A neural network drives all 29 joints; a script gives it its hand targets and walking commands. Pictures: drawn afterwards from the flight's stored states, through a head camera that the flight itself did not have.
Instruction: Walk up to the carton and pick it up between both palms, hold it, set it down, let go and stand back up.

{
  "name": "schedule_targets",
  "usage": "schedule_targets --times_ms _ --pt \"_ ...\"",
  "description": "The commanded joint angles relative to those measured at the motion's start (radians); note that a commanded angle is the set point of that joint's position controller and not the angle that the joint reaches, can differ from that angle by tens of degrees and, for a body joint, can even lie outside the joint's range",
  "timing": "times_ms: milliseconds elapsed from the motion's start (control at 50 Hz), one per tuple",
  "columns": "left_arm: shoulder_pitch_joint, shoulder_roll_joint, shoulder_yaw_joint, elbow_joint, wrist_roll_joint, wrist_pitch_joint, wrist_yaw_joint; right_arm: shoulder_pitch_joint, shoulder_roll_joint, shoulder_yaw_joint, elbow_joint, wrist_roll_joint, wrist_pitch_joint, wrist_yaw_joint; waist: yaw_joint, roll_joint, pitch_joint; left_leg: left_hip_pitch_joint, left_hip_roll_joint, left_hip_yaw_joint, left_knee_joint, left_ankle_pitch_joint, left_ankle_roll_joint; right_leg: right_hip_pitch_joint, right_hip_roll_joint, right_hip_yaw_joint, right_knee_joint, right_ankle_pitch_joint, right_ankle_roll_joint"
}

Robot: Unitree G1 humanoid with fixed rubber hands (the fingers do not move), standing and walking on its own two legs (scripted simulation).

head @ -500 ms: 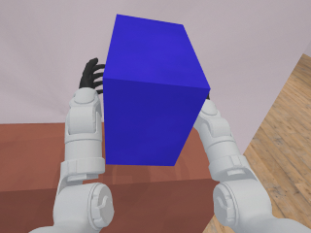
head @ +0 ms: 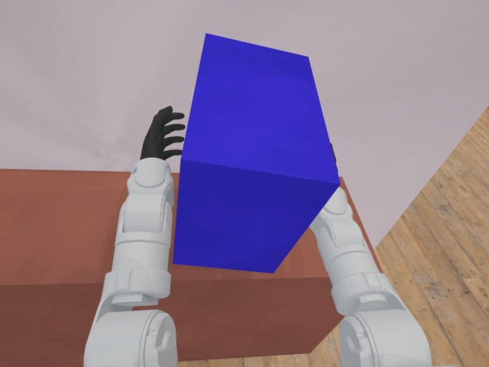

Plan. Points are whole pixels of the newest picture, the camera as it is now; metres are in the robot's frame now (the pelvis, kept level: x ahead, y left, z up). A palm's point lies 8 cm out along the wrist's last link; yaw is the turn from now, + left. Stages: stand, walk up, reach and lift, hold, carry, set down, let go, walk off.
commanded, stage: set down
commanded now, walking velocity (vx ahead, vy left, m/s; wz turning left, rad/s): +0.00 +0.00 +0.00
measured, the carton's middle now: (241, 159) +0.44 -0.01 +0.12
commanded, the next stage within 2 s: none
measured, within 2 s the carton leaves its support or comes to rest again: neither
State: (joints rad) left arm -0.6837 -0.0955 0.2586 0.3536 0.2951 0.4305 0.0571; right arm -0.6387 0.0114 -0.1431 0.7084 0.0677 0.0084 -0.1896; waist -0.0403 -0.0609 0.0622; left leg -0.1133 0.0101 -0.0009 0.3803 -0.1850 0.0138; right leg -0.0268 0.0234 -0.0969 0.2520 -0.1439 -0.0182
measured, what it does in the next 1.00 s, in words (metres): stands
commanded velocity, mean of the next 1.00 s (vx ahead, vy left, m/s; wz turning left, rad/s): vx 0.00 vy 0.00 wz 0.00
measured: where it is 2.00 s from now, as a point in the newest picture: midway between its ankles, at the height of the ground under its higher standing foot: outside the picture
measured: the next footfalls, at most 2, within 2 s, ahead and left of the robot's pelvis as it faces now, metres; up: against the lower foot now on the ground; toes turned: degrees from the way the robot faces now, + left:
none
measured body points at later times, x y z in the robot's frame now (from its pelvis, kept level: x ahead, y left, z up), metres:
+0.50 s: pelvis +0.01 +0.00 +0.00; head +0.00 +0.03 +0.45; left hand +0.42 +0.13 +0.13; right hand +0.40 -0.15 +0.11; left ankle +0.02 +0.10 -0.75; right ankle +0.00 -0.11 -0.75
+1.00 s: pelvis +0.02 +0.00 +0.00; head +0.03 +0.01 +0.45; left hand +0.44 +0.12 +0.10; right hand +0.42 -0.16 +0.08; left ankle +0.02 +0.10 -0.75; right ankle +0.00 -0.11 -0.75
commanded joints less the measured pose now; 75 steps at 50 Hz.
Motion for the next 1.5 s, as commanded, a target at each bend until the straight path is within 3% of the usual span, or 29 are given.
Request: schedule_targets --times_ms 0,160,360,660,900,1100,1480 --pt "-0.600 -0.587 -0.461 -0.034 -0.092 -0.052 -0.141 -0.945 0.522 0.354 -0.351 -0.002 -0.100 0.105 0.001 0.075 -0.621 0.206 -0.016 0.009 -0.011 0.354 -0.032 0.151 0.006 -0.003 0.025 0.352 0.048" --pt "-0.616 -0.592 -0.404 0.031 -0.077 -0.084 -0.155 -0.944 0.525 0.309 -0.288 -0.022 -0.113 0.112 0.001 0.065 -0.599 0.193 -0.018 0.025 -0.025 0.357 -0.042 0.166 0.009 -0.007 0.022 0.390 0.052" --pt "-0.714 -0.625 -0.411 0.096 -0.098 -0.182 -0.120 -0.971 0.541 0.242 -0.228 -0.083 -0.158 0.138 -0.001 0.097 -0.700 0.234 0.002 0.027 -0.009 0.394 -0.067 0.078 0.015 -0.020 0.012 0.342 0.029" --pt "-0.727 -0.578 -0.253 0.287 -0.057 -0.269 -0.125 -0.962 0.579 0.131 -0.084 -0.191 -0.171 0.172 0.046 0.054 -0.708 0.093 -0.010 0.061 -0.055 0.301 -0.035 0.164 -0.003 0.009 0.033 0.424 0.047" --pt "-0.751 -0.552 -0.203 0.339 -0.030 -0.357 -0.120 -0.910 0.597 0.058 -0.024 -0.283 -0.223 0.195 0.041 0.062 -0.774 0.064 -0.007 0.074 -0.045 0.379 -0.046 0.199 -0.004 0.007 0.060 0.547 0.049" --pt "-0.754 -0.553 -0.185 0.397 -0.016 -0.411 -0.101 -0.891 0.588 0.012 0.016 -0.336 -0.258 0.213 0.041 0.072 -0.822 0.070 0.007 0.071 -0.026 0.431 -0.057 0.143 0.002 0.001 0.063 0.538 0.035" --pt "-0.773 -0.503 -0.077 0.509 0.034 -0.487 -0.089 -0.863 0.592 -0.096 0.090 -0.443 -0.288 0.245 0.056 0.060 -0.853 -0.016 0.016 0.089 -0.038 0.395 -0.043 0.133 -0.013 0.012 0.089 0.543 0.037"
